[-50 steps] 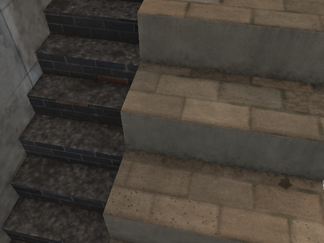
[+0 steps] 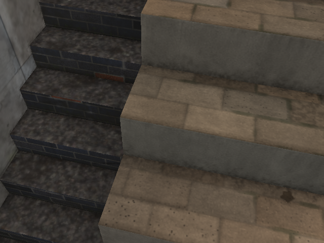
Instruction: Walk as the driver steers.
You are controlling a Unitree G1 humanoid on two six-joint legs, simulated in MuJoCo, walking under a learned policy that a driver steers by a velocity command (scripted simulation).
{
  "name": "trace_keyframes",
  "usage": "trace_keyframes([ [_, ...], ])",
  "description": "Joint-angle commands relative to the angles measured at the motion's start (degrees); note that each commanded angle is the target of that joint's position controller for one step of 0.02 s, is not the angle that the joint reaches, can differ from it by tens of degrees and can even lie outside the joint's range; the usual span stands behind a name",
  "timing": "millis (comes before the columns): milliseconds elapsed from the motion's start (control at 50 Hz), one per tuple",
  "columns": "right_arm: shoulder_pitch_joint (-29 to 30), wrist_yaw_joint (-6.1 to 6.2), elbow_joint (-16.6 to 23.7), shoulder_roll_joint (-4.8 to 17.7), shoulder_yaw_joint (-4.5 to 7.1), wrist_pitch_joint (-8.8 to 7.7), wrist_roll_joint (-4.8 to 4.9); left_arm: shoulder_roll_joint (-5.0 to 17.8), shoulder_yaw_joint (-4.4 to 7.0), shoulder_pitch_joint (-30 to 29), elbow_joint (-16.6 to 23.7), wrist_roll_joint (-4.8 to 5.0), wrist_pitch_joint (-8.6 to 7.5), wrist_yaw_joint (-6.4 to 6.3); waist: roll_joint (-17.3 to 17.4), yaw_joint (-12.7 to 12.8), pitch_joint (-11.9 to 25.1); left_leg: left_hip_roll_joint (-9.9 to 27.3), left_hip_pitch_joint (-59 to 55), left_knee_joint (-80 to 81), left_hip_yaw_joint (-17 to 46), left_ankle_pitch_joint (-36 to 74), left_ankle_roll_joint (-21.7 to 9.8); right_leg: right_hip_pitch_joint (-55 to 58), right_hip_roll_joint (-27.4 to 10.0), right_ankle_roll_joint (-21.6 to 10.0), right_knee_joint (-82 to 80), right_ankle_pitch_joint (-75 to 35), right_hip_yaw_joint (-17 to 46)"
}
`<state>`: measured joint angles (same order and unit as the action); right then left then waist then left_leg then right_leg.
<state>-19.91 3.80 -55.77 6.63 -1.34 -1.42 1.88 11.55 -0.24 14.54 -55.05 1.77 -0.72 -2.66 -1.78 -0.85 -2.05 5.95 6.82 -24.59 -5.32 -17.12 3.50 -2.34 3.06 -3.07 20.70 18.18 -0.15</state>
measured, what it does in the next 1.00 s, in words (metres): stands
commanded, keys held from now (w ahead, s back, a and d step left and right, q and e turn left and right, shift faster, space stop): w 0.02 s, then no key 0.76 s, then w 0.22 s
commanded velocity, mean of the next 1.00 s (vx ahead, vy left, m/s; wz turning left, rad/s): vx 0.14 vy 0.00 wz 0.00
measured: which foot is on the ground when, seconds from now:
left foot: down 0.00-1.00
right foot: down 0.00-1.00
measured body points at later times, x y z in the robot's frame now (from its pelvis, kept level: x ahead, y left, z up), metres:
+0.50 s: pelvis +0.01 -0.01 +0.00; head +0.03 +0.00 +0.45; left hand +0.07 +0.24 -0.15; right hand +0.03 -0.23 -0.14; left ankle -0.05 +0.14 -0.74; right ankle -0.08 -0.09 -0.74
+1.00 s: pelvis -0.02 +0.00 +0.01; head -0.01 +0.00 +0.46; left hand +0.00 +0.22 -0.15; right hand -0.04 -0.21 -0.15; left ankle -0.05 +0.14 -0.74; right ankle -0.08 -0.09 -0.74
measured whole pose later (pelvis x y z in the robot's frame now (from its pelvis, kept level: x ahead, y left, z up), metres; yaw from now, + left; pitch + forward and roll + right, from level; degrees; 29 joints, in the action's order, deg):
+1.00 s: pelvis -0.02 +0.00 +0.01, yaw +0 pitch -1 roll -1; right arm -22.5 4.6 -55.3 6.7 -2.2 1.1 0.9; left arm 9.5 -1.3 18.6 -57.2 2.0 -0.6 -1.5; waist 1.1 -1.6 -1.8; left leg 7.8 6.8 -22.1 -7.8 -13.7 3.6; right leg -0.4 3.9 -3.3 14.4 13.2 -2.0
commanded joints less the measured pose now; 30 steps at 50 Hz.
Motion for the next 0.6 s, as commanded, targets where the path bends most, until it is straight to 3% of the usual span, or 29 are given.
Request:
trace_keyframes([
  [20,-2.7,-0.14,3.6,4.0,0.18,-1.20,0.39,4.7,0.68,1.6,2.9,-0.18,-0.52,-0.34,6.8,-0.4,1.8,2.3,-2.9,2.4,-1.3,28.7,-4.6,-0.8,-3.9,-4.2,1.3,-26.3,0.3],
  [60,-2.6,0.39,4.0,5.6,0.60,-0.86,0.16,5.3,0.41,3.2,2.1,0.03,-0.37,-0.54,5.5,-0.5,2.8,2.8,-4.1,1.6,-1.8,36.2,-4.1,0.9,-4.3,-3.1,1.5,-34.9,0.5],
  [140,-3.7,0.86,3.7,5.2,0.28,0.29,-0.52,6.0,-0.15,2.1,2.4,-0.27,0.62,-0.53,2.8,-1.3,3.7,2.6,-2.1,1.5,-3.4,31.5,-2.4,7.0,-6.2,-1.1,0.1,-52.2,1.8],
  [160,-3.0,0.77,3.7,5.3,0.25,0.08,-1.00,6.7,-0.01,2.2,2.3,-0.51,0.87,-0.79,3.0,-1.3,2.2,2.3,-1.2,1.9,-4.0,30.0,-2.5,6.8,-5.8,-1.1,0.3,-51.7,1.6],
  [220,-1.8,0.36,3.7,5.5,-0.01,-0.70,-0.78,6.8,0.03,2.7,2.6,-1.39,1.73,-1.54,3.5,-0.8,2.5,3.2,-0.8,2.6,-4.4,29.5,-1.6,7.8,-6.5,-0.8,-1.1,-50.6,2.0],
  [340,-0.5,0.37,4.2,5.9,-0.21,-0.45,-1.01,6.6,0.02,2.1,3.2,-1.50,2.40,-2.11,2.8,-1.0,2.6,4.2,0.9,3.7,-4.4,25.2,-1.0,9.0,-7.4,-0.5,-2.7,-49.5,2.1],
  [420,-1.1,0.51,3.9,5.9,-0.32,-0.02,-1.33,7.0,0.26,2.4,3.0,-1.64,2.46,-1.90,3.4,-1.2,2.4,4.5,0.6,4.7,-4.3,22.7,-0.6,8.0,-7.9,-0.6,-3.7,-46.6,2.7],
  [460,-2.1,0.71,3.8,6.3,-0.17,0.48,-0.92,6.4,0.07,2.4,2.7,-1.40,2.44,-1.68,2.9,-1.4,3.3,5.2,-0.1,4.7,-3.6,22.5,-0.2,8.4,-8.5,-0.4,-4.0,-47.6,3.1],
  [600,-3.7,1.75,3.6,6.4,0.33,1.79,-1.56,5.0,0.03,4.4,1.2,-1.53,1.67,-0.84,2.6,-1.3,0.9,5.3,1.7,5.9,-2.7,18.0,0.2,6.1,-8.4,0.3,-5.8,-40.0,3.7],
])
Velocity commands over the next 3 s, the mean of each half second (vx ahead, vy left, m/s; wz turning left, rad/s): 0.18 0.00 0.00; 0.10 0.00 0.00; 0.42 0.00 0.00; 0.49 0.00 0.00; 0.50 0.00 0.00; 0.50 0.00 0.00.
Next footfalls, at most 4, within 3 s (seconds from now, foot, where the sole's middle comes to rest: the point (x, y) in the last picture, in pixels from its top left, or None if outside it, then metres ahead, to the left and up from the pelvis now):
none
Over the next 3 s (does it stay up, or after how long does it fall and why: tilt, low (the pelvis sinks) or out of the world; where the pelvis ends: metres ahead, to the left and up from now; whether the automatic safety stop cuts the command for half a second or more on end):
stays up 0.00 -0.01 0.01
